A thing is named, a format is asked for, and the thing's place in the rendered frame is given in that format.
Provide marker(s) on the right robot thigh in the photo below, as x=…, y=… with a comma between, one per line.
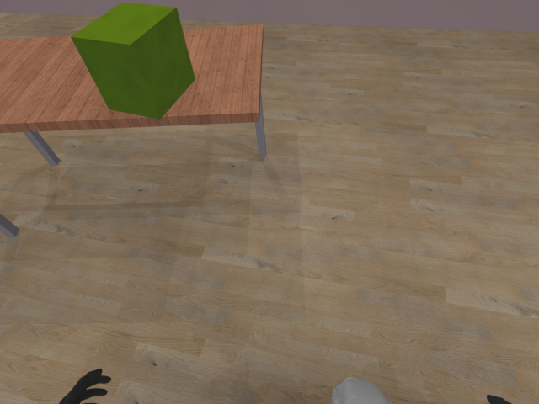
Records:
x=354, y=391

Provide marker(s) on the table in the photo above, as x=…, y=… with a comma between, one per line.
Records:
x=46, y=86

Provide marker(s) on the carton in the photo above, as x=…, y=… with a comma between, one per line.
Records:
x=137, y=57

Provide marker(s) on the robot left hand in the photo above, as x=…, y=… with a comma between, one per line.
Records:
x=79, y=393

